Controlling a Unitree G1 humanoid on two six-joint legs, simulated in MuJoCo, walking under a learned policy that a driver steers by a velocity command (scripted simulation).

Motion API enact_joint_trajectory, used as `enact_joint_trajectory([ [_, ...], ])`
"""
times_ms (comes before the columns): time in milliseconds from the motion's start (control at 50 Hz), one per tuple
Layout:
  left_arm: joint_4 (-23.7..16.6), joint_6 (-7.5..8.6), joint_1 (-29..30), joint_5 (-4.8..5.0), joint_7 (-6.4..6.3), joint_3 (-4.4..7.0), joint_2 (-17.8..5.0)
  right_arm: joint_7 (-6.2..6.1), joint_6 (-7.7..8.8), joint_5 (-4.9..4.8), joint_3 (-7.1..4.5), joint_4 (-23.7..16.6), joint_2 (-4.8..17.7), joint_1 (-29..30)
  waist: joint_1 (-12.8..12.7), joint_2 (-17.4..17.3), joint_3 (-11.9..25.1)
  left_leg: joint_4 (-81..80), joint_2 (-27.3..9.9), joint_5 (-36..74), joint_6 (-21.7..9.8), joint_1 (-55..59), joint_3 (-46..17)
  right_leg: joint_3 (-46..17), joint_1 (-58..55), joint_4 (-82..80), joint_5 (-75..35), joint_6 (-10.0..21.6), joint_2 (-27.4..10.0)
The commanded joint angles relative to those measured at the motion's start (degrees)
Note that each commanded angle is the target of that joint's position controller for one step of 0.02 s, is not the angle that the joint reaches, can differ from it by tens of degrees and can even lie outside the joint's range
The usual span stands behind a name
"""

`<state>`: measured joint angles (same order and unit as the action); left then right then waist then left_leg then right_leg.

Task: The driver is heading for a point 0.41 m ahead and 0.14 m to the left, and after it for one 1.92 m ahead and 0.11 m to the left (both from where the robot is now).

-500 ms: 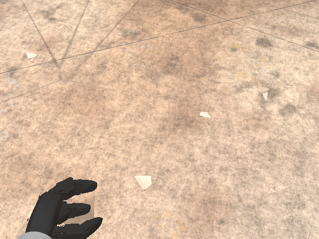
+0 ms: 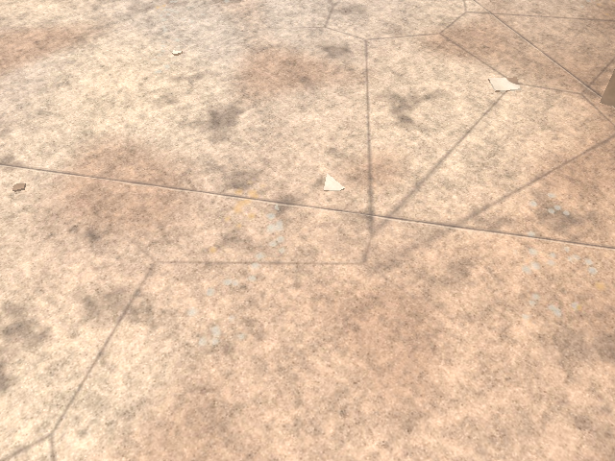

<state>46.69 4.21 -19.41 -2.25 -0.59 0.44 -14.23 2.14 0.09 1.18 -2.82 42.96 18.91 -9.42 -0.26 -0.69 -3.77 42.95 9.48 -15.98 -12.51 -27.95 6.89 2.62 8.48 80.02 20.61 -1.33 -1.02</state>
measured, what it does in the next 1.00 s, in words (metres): walks ahead, turning left: right foot, then left foot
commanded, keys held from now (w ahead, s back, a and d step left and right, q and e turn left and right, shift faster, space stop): w+q+shift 0.26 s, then q+shift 0.26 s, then e+shift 0.48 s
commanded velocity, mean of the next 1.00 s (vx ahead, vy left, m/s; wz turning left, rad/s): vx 0.49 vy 0.00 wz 0.43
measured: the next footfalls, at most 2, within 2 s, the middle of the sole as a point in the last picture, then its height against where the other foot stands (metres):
right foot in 0.34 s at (390, 412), level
left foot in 0.72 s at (245, 383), level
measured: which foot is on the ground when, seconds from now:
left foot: down 0.00-0.32, up 0.34-0.70, down 0.72-1.00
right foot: up 0.00-0.32, down 0.34-0.74, up 0.76-1.00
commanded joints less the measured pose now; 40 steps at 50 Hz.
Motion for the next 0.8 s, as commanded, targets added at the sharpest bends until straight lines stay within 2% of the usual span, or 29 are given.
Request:
enact_joint_trajectory([
  [20, -11.17, 3.35, 6.99, -0.56, 0.03, 1.14, -10.04, -1.99, 0.42, 0.05, -4.03, 0.85, 10.88, -11.98, 2.21, 6.71, 3.63, -30.69, -21.24, -5.73, -11.07, 32.6, -46.57, -8.37, 39.04, 3.49, -0.33, 0.44, -3.22],
  [60, -10.49, 0.75, 5.63, -2.45, 0.14, 0.57, -8.98, -2.44, 2.39, -0.3, -2.9, 0.45, 8.67, -9.28, -2.02, 7.5, 0.17, -30.78, -16.1, 3.78, -9.26, 18.93, -37.77, -8.22, 31.26, -3.4, 0.9, -1.38, -5.44],
  [80, -10.79, -0.43, 5.99, -2.59, 0.29, 0.39, -8.33, -2.24, 3.15, -0.62, -2.51, 0.5, 7.88, -9.21, -2.84, 7.06, -0.56, -31.4, -14.1, 5.31, -8.92, 13.79, -34.86, -7.49, 28.75, -7.69, 1.96, -2.42, -6.35],
  [120, -13.86, -1.19, 12.38, -2.23, 0.91, -0.31, -6.78, -1.93, 4.28, -0.84, -2.72, 0.35, 8.62, -9.39, -1.77, 5.51, -2.58, -33.55, -10.56, 8.89, -8.05, 6.51, -30.34, -4.62, 25.5, -18.82, -3.17, -3.58, -6.75],
  [180, -17.18, -0.88, 20.87, -0.27, 1.83, -1.46, -4.38, -1.45, 4.55, -1.09, -3.4, 0.63, 9.05, -11.21, 2.04, 1.73, -2.2, -32.95, -7.15, 17.39, -3.99, 5.42, -27.31, -2.63, 19.28, -35.82, -20.96, -2.93, -4.26],
  [240, -18.22, -0.51, 23.23, 0.74, 1.6, -1.13, -5.92, -1.16, 4.46, -1.48, -4.05, 1.4, 10.12, -13.9, 4.72, -1.14, 0.8, -29.76, -9.09, 28.26, -1.37, 13.66, -29.2, -2.76, 15.12, -44.45, -26.32, -1.29, -1.36],
  [260, -18.21, -0.35, 22.6, 0.71, 1.4, -0.83, -6.85, -1.42, 4.31, -1.4, -4.21, 1.37, 10.39, -13.76, 4.32, -1.54, 1.54, -27.57, -9.5, 30.84, -0.29, 16.23, -29.85, -3.39, 13.0, -47.48, -25.09, -0.87, -0.58],
  [280, -17.31, -0.13, 19.75, 0.38, 0.91, -0.22, -8.37, -1.71, 4.07, -1.23, -4.48, 1.39, 11.15, -13.56, 3.16, -1.19, 2.98, -22.15, -8.87, 39.69, 1.53, 19.12, -30.02, -3.54, 9.26, -49.94, -22.24, -0.34, 1.44],
  [300, -15.76, 0.22, 14.15, 0.19, 0.13, 0.82, -10.84, -1.84, 3.87, -0.94, -4.86, 1.5, 12.71, -13.36, 0.63, -0.98, 6.86, -13.29, -8.01, 48.62, 3.7, 21.32, -29.81, -3.42, 3.0, -50.47, -18.47, 0.24, 3.5],
  [320, -13.65, 0.91, 4.93, 0.18, -0.64, 1.69, -12.55, -1.74, 4.0, -1.25, -5.07, 1.02, 13.59, -10.73, -5.1, -1.04, 10.8, -0.67, -5.98, 48.15, 5.92, 18.73, -29.07, -4.22, -7.24, -53.38, -21.47, 0.88, 1.91],
  [340, -11.53, 1.58, -6.33, -1.01, -1.56, 3.01, -16.0, -1.76, 4.52, -1.84, -3.82, -0.46, 8.53, -9.02, -9.44, 0.7, 17.33, 15.01, -3.57, 32.89, 7.42, 10.7, -26.33, -10.39, -21.34, -51.46, -17.99, 2.37, -7.12],
  [360, -11.53, 1.53, -8.35, -3.32, -1.41, 3.75, -19.5, -2.96, 4.04, -4.14, -1.54, -2.62, -1.39, -17.24, -3.65, 17.28, 26.92, 34.29, 2.69, -22.77, 9.35, -6.13, -17.75, -33.56, -38.14, -49.18, -40.67, 7.53, -30.78],
  [380, -12.02, 0.18, -5.4, -1.33, -0.87, 4.8, -18.75, -3.68, 2.81, -2.17, -2.04, -3.0, 5.83, -17.95, -3.45, 15.68, 32.51, 40.81, -1.69, -17.66, 9.27, -9.83, -14.47, -42.82, -35.63, -51.09, -37.7, 11.49, -30.07],
  [400, -15.15, 0.49, 1.95, 1.98, -1.46, 3.24, -10.42, -3.57, 2.01, -4.34, -1.72, -5.19, 5.48, -12.91, -3.52, 17.55, 22.07, 39.93, -7.53, -13.43, 12.08, -14.15, -16.26, -32.09, -30.36, -55.06, -32.71, 10.61, -23.43],
  [420, -14.27, 0.32, 6.0, 2.13, -1.47, 2.62, -7.64, -3.42, 1.06, -4.75, -2.41, -5.87, 7.47, -8.99, -3.04, 12.48, 14.41, 38.38, -10.01, -9.04, 13.44, -14.7, -13.47, -22.42, -21.39, -55.85, -34.08, 9.22, -20.51],
  [440, -14.0, 0.26, 8.06, 1.83, -1.39, 2.52, -6.78, -3.28, 0.08, -4.13, -3.08, -6.26, 8.31, -7.55, -1.72, 7.97, 10.87, 38.02, -11.84, -7.9, 14.59, -12.73, -12.45, -16.96, -15.1, -56.73, -36.17, 8.91, -17.82],
  [460, -13.14, 0.4, 9.95, 1.62, -1.29, 2.72, -6.73, -2.95, -0.73, -3.97, -3.26, -7.66, 7.33, -7.45, 0.24, 7.08, 7.04, 35.26, -13.54, -7.08, 14.98, -11.14, -11.79, -12.84, -8.92, -58.87, -36.57, 8.88, -16.29],
  [500, -11.4, 0.81, 13.01, 2.27, -0.98, 3.5, -7.31, -2.54, -1.88, -3.88, -2.08, -10.05, 2.81, -5.96, 1.87, 8.46, 2.6, 26.85, -15.57, -6.76, 15.47, -8.84, -9.86, -6.25, -0.97, -63.58, -36.72, 9.85, -15.7],
  [520, -10.86, 0.91, 14.63, 2.46, -0.98, 3.9, -7.92, -2.38, -2.04, -3.52, -1.64, -11.08, 1.76, -4.5, 2.06, 8.27, 1.37, 22.08, -16.12, -5.8, 15.93, -8.22, -9.18, -3.35, 1.3, -64.95, -39.2, 10.44, -15.8],
  [560, -9.18, 1.12, 13.7, 2.46, -0.77, 4.95, -11.07, -1.74, -1.49, -2.32, -0.63, -12.06, 0.32, -2.66, 1.37, 5.63, 3.73, 11.12, -15.13, 1.38, 15.16, -2.34, -8.65, -0.86, 2.79, -64.99, -44.76, 11.87, -14.85],
  [580, -8.72, 1.13, 14.18, 2.83, -0.58, 5.2, -12.04, -1.25, -1.12, -2.02, -0.37, -11.7, 0.14, -2.7, 1.62, 4.83, 5.04, 5.65, -13.82, 5.57, 14.29, 1.42, -8.2, 0.98, 3.16, -64.42, -46.33, 11.94, -13.82],
  [640, -6.6, 1.39, 12.56, 5.09, 0.43, 5.31, -13.74, -0.25, -0.14, -1.34, -0.27, -11.65, 1.5, 0.78, 0.97, 2.93, 6.38, -5.2, -10.97, 12.12, 11.76, 6.72, -8.46, 0.96, 0.31, -62.08, -45.99, 11.72, -13.74],
  [680, -4.97, 1.31, 11.81, 5.7, 0.94, 5.12, -14.29, -0.28, 0.76, -0.48, -0.44, -11.29, 2.33, 2.03, 2.03, 2.1, 6.83, -12.09, -9.82, 15.75, 9.59, 11.0, -7.99, -0.64, -1.22, -58.73, -45.01, 10.5, -13.17],
  [700, -4.21, 1.21, 11.34, 5.68, 1.07, 4.88, -14.09, -0.69, 1.22, 0.09, -1.05, -10.34, 3.75, 0.32, 3.57, 1.69, 8.16, -16.18, -8.57, 20.3, 8.36, 16.68, -6.73, -0.72, -0.67, -54.83, -45.54, 9.14, -11.42],
  [720, -3.43, 1.27, 9.24, 4.96, 1.21, 4.28, -12.86, -1.45, 1.57, 0.84, -2.03, -9.71, 7.0, -1.32, 4.41, 0.18, 10.06, -18.13, -9.92, 33.8, 6.91, 23.78, -7.12, 0.15, 1.63, -48.85, -42.34, 6.66, -8.13],
  [740, -4.61, 1.53, 7.42, 2.6, 1.44, 3.0, -10.44, -2.65, 1.55, 2.6, -2.71, -10.4, 11.44, -3.77, 4.52, -6.11, 16.72, -11.35, -22.69, 68.34, 2.08, 37.76, -17.35, 1.61, 11.26, -36.75, -20.07, 2.48, -4.1],
  [760, -3.93, 0.36, 0.7, 3.16, 1.75, 1.89, -8.25, -3.17, 0.67, 3.38, -2.18, -11.33, 10.49, -3.36, 3.33, -14.34, 28.44, -10.88, -37.44, 76.6, -9.5, 47.22, -30.98, -3.02, 20.29, -18.75, 20.57, -1.11, 0.19],
  [780, -2.93, -1.11, 2.07, 4.5, 1.73, 3.72, -13.97, -2.99, -0.25, 1.39, -1.99, -11.5, 8.34, -3.18, 5.12, -8.0, 28.99, -12.17, -34.69, 67.27, -9.04, 43.2, -27.5, -7.15, 21.79, -11.76, 23.29, -1.89, -1.14],
  [800, -4.07, -2.1, 4.53, 5.35, 1.56, 4.44, -14.48, -2.89, -0.53, -0.23, -1.74, -10.98, 7.47, -0.51, 3.95, -6.28, 22.74, -14.46, -32.08, 54.8, -6.83, 38.94, -23.23, -6.49, 26.47, -10.31, 21.01, -2.07, -2.38],
])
